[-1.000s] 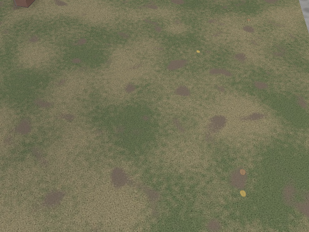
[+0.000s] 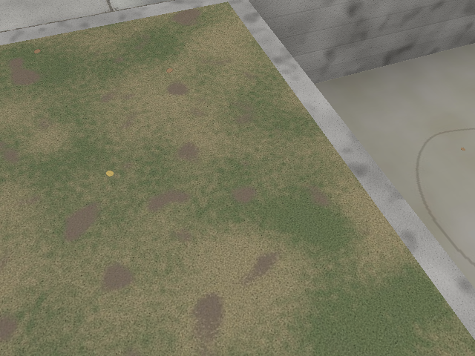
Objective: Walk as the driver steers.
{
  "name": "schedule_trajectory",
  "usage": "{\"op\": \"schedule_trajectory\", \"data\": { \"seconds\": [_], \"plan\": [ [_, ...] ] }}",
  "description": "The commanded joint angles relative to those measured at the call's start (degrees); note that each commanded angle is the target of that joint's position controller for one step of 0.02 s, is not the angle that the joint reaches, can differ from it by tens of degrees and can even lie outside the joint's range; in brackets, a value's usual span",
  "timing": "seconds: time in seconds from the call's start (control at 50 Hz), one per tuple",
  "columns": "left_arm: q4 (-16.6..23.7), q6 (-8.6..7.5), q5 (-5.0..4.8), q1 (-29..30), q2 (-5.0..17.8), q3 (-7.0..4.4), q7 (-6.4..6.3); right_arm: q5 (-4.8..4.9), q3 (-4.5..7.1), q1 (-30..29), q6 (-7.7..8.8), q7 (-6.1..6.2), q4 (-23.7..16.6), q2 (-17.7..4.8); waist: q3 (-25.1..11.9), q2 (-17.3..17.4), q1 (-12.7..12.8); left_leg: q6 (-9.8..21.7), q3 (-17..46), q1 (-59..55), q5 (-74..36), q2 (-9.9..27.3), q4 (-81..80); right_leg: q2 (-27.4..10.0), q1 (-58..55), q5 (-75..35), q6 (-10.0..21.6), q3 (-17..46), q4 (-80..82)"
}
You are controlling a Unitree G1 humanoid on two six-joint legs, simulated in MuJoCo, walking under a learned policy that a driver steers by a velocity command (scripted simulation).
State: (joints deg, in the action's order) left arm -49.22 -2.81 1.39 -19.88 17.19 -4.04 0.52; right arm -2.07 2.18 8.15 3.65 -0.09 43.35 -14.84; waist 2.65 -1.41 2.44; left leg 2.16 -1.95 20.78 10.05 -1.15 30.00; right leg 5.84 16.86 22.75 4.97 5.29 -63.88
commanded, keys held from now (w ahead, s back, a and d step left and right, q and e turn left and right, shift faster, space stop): w+q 1.00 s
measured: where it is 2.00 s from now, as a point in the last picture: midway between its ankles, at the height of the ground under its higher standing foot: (144, 216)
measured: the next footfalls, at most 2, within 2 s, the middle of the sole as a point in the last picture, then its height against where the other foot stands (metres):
right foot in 0.34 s outside the picture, level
left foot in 0.86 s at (186, 334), level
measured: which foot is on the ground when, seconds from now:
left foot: down 0.00-0.36, up 0.38-0.84, down 0.86-1.00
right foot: up 0.00-0.32, down 0.34-0.88, up 0.90-1.00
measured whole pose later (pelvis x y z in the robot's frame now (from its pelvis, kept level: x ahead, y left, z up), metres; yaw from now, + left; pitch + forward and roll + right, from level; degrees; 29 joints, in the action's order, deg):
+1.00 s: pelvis +0.47 +0.10 +0.00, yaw +31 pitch +1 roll +0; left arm -44.7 -3.2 1.8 -15.4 14.5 -2.0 0.3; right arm -0.7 3.7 11.7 0.4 -1.0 43.3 -16.3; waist 3.8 -0.6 1.5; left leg 7.0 -2.3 19.0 11.3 -6.5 29.6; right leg -5.5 23.5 20.5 -0.9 -0.7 -69.7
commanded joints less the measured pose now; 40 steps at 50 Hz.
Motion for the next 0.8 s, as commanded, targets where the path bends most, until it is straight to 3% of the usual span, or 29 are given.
{"op": "schedule_trajectory", "data": {
  "seconds": [0.02, 0.08, 0.16, 0.22, 0.28, 0.32, 0.34, 0.36, 0.38, 0.4, 0.42, 0.44, 0.48, 0.54, 0.66, 0.74, 0.8],
  "plan": [
    [3.83, 0.01, 1.36, -1.35, 2.48, 0.09, 1.11, 0.69, 1.14, 6.13, 0.87, -0.26, 0.5, -4.9, -2.19, 7.15, -1.26, 8.87, 20.4, -11.89, -2.57, 13.88, -17.7, -6.14, 13.56, -3.34, -1.22, 0.55, -0.95],
    [5.03, 0.36, 1.86, 1.11, 1.75, 0.73, 1.49, 1.81, 1.45, 9.48, 1.88, -0.99, 2.55, -6.02, -3.35, 7.18, -0.77, 10.98, 17.03, -12.1, -14.03, 12.54, -18.18, -7.63, 14.27, -4.7, -3.16, -3.14, 4.0],
    [8.98, 0.09, 1.17, 12.24, -0.17, 2.49, 1.89, 1.89, 2.11, 12.39, 1.16, -0.77, 3.96, -7.32, -0.44, 7.15, -2.94, 10.77, 14.0, -8.66, -9.39, 9.93, -20.88, -8.77, 13.88, -12.07, -5.82, -5.55, 18.85],
    [10.4, -0.26, 0.5, 16.84, 0.39, 2.91, 1.65, 1.69, 2.78, 14.79, 0.82, -0.98, 4.49, -8.78, -0.96, 6.74, -4.47, 9.73, 14.19, -8.56, -10.89, 9.75, -19.21, -7.23, 9.38, -15.38, -6.59, -6.56, 26.56],
    [11.48, -0.92, 0.1, 17.77, 1.65, 2.61, 0.82, 1.48, 3.29, 15.8, 0.46, -0.97, 4.51, -9.84, -1.97, 6.92, -4.33, 8.57, 17.1, -9.96, -11.85, 10.96, -15.17, -6.22, 4.97, -13.84, -6.05, -6.05, 30.81],
    [10.0, -1.77, 0.27, 12.09, 2.6, 2.04, 0.1, 1.66, 3.6, 14.47, 0.17, -0.68, 4.03, -10.19, -3.23, 5.47, -1.11, 6.72, 17.84, -8.0, -10.39, 9.49, -8.99, -5.35, -4.49, -13.77, -5.0, -5.84, 37.63],
    [8.48, -2.54, 1.04, 6.32, 5.03, 1.13, -0.64, 1.91, 3.25, 14.48, 0.39, -0.7, 3.63, -8.58, -6.66, 2.26, 1.15, 5.17, 15.91, -4.66, -9.64, 6.14, -0.45, -8.36, -13.81, -12.12, -3.44, -2.46, 40.02],
    [8.19, -2.99, 2.42, -2.84, 9.6, 0.07, -1.47, 2.32, 2.15, 13.06, 0.79, -0.72, 1.22, -4.34, -14.3, -5.95, 5.26, 3.36, 10.43, 1.54, 1.26, 1.65, 15.98, -22.46, -24.56, -0.71, -0.47, 11.25, 43.56],
    [7.6, -1.8, 1.94, -3.2, 14.57, -1.36, -1.69, 3.16, 1.72, 16.85, 0.4, -0.53, -0.94, -2.21, -14.73, -17.14, 2.58, 2.33, 3.67, 16.5, 21.83, -4.6, 27.62, -32.08, -28.66, 9.02, 4.44, 31.26, 51.21],
    [8.24, -1.24, 1.3, -0.31, 9.41, -0.52, -1.51, 1.53, 2.54, 17.05, -0.83, -0.19, 0.99, -6.31, -9.45, -8.24, 1.03, 2.99, 5.79, 19.18, 19.84, 0.04, 34.3, -30.79, -23.12, 13.06, 5.54, 31.1, 51.27],
    [8.84, -1.43, 0.76, 3.08, 4.79, 0.66, -1.19, 1.17, 2.75, 14.82, -1.2, -0.79, 1.39, -6.11, -4.56, -3.53, -0.17, 2.95, 6.61, 19.1, 14.64, 1.94, 34.98, -27.41, -18.35, 8.41, 4.66, 23.22, 51.53],
    [8.72, -1.75, 0.65, 4.78, 2.75, 1.17, -0.95, 1.2, 2.61, 13.74, -1.45, -1.25, 1.44, -4.88, -2.42, -3.03, -1.17, 2.24, 6.23, 17.68, 11.3, 3.36, 34.03, -24.71, -14.88, -0.82, 3.65, 15.8, 52.68],
    [7.94, -2.52, 0.36, 4.92, 1.53, 1.46, -1.18, 0.21, 2.72, 12.68, -2.54, -2.12, 1.35, -4.39, -1.51, -5.33, -2.33, 0.87, 5.1, 16.35, 7.96, 4.69, 33.65, -21.08, -12.59, -12.18, 2.25, 6.57, 53.75],
    [6.3, -3.59, -0.35, 2.26, 2.41, 0.9, -1.05, 0.12, 2.59, 8.96, -3.48, -2.96, -0.45, -3.53, -2.27, -4.19, -2.71, -0.38, 4.38, 18.8, 3.56, 4.91, 34.39, -20.88, -14.02, -25.68, 2.91, -0.02, 53.79],
    [4.02, -3.36, -0.21, -0.15, 3.03, 0.37, -0.92, 0.09, 1.42, -2.3, -3.7, -4.37, -4.6, -2.19, 0.72, -3.65, -1.26, -1.24, 1.49, 20.24, -6.93, 5.39, 20.96, -19.5, -14.15, -29.36, 2.89, -10.32, 54.93],
    [2.31, -2.85, -0.21, -2.75, 5.29, -0.37, -1.22, -0.15, 0.76, -8.55, -3.48, -5.06, -7.31, -2.31, 2.46, -3.36, 0.22, 1.55, -3.01, 15.54, -6.23, 4.4, 10.11, -20.95, -16.83, -33.4, 1.85, -14.4, 53.66],
    [1.15, -1.8, -0.13, -3.9, 7.3, -0.78, -1.64, -0.55, 1.17, -7.58, -3.53, -4.43, -7.8, -3.46, 0.5, -4.26, -0.86, 4.93, -6.59, 9.49, 1.28, 0.29, 6.46, -21.47, -21.3, -54.53, 0.63, -17.8, 44.95]
  ]
}}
